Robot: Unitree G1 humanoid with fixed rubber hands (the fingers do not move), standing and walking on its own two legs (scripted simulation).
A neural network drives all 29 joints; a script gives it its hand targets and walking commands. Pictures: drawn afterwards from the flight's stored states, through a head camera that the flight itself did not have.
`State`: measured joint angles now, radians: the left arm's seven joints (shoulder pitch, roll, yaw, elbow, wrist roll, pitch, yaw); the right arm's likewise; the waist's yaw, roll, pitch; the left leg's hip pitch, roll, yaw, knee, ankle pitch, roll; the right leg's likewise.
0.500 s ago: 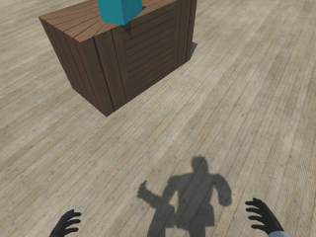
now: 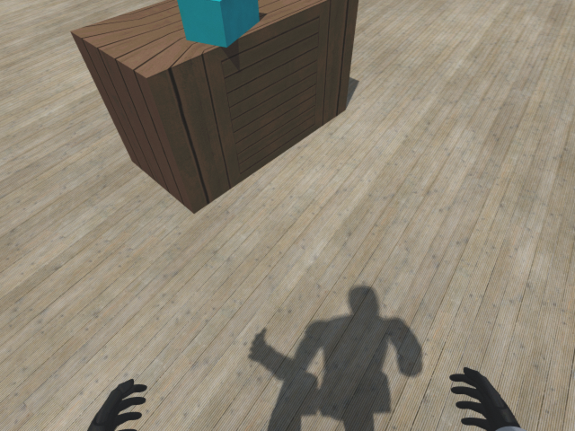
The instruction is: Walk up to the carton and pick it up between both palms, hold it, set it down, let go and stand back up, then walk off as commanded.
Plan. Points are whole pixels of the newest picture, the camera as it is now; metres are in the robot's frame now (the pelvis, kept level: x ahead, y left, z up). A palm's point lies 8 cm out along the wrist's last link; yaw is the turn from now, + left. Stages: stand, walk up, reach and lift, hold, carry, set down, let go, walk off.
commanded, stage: stand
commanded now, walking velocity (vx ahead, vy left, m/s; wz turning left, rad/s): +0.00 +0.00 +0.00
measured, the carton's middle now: (221, 9) +1.51 +0.23 +0.00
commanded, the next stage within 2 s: walk up in 1.10 s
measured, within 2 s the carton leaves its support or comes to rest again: neither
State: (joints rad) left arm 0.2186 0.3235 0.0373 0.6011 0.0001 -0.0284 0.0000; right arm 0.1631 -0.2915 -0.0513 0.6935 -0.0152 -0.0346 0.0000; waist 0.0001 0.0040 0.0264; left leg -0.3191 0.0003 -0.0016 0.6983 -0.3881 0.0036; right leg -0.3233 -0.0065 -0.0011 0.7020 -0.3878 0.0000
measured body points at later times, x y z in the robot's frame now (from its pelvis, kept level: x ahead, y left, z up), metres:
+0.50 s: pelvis -0.01 +0.00 +0.00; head +0.00 +0.00 +0.45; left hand +0.14 +0.28 -0.07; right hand +0.14 -0.28 -0.10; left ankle -0.01 +0.12 -0.72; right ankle -0.01 -0.12 -0.72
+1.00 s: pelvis -0.03 +0.00 +0.00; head -0.03 -0.01 +0.45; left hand +0.12 +0.28 -0.08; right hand +0.12 -0.28 -0.10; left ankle -0.01 +0.12 -0.72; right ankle -0.01 -0.12 -0.72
